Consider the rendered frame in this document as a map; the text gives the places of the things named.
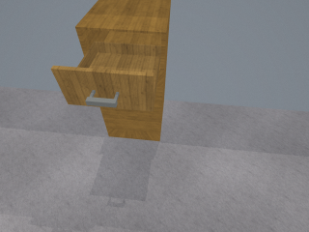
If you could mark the drawer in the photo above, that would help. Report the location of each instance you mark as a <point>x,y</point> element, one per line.
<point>132,69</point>

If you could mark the handle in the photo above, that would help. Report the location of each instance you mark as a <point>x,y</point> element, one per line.
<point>104,102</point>

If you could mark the cabinet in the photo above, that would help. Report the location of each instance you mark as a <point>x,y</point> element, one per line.
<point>130,22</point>

